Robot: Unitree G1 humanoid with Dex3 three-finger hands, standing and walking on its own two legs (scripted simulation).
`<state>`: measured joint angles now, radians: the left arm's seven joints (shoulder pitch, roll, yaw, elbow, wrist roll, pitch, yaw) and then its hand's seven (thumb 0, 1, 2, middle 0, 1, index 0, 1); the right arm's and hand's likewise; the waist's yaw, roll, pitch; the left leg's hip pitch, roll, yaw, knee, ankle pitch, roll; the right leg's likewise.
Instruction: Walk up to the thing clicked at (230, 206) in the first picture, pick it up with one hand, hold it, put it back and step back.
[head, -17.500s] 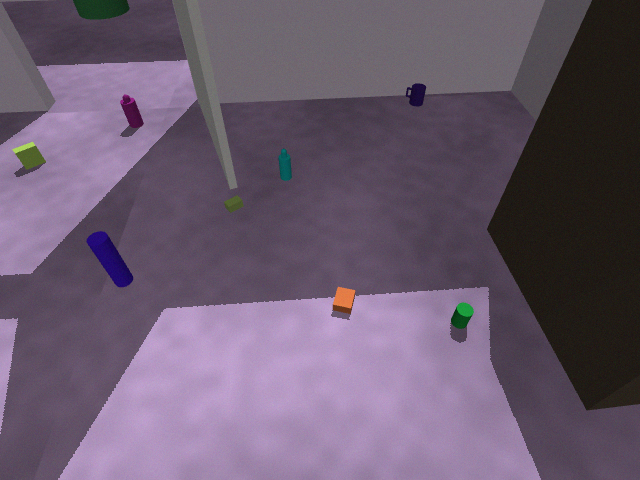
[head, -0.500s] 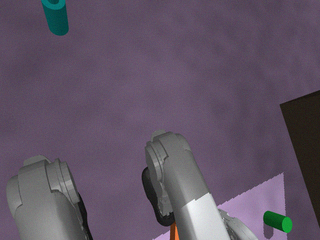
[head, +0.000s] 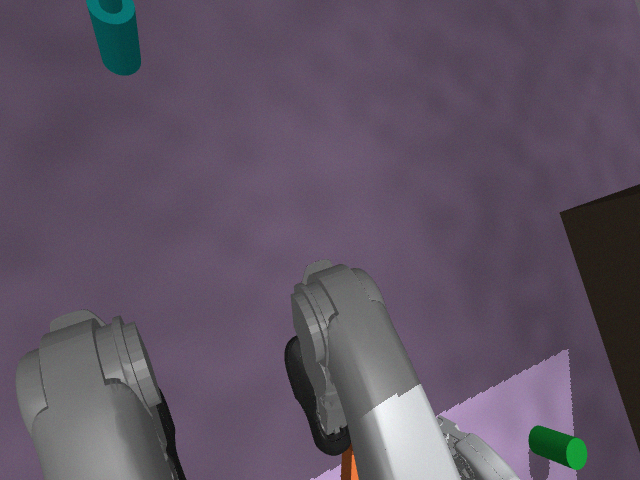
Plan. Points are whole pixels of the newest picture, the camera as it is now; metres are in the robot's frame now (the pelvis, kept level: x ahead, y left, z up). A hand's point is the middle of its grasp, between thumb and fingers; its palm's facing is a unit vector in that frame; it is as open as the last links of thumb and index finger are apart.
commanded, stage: rise first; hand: left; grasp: from above
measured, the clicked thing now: out of the picture +0.47 +0.38 -0.30
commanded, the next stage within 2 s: none
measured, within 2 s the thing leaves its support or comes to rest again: neither
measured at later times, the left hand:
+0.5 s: hand out of the picture +0.43 +0.42 -0.17, palm faces -0.24 -0.34 -0.91, open 13.9 cm
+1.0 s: hand out of the picture +0.43 +0.43 -0.17, palm faces -0.25 -0.33 -0.91, open 14.1 cm
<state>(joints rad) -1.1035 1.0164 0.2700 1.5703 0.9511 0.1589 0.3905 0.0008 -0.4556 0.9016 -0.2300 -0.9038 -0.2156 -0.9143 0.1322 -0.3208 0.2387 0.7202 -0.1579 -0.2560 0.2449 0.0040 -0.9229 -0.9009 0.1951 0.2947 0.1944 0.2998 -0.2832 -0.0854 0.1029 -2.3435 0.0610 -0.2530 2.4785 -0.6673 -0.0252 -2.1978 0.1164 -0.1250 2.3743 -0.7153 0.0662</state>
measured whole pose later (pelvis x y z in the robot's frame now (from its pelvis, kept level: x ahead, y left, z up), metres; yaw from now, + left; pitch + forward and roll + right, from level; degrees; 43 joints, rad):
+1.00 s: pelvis +0.00 +0.00 +0.00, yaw +0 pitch +29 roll -12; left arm -1.07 1.02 0.26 1.55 0.96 0.12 0.38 0.00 -0.54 0.97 -0.13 -1.00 -0.12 -1.00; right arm 0.14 -0.32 0.24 0.72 -0.16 -0.25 0.25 0.00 -0.92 -0.90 0.20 0.29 0.20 0.30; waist -0.28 -0.09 0.10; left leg -2.34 0.06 -0.25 2.48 -0.67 -0.02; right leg -2.20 0.11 -0.13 2.37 -0.72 0.06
